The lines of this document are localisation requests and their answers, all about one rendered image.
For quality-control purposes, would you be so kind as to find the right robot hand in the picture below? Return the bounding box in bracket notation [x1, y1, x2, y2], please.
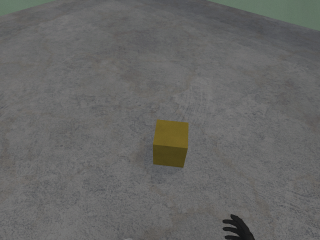
[222, 214, 255, 240]

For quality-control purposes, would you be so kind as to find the carton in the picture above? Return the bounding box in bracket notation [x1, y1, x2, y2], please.
[153, 119, 189, 168]

